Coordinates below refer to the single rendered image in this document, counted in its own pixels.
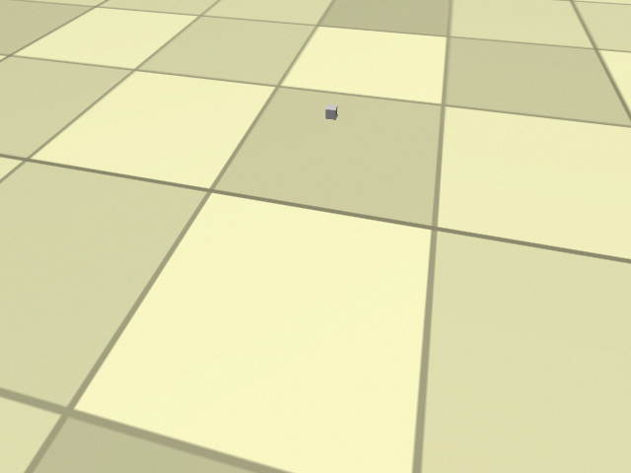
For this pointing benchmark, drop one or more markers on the cube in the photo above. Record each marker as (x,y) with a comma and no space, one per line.
(331,111)

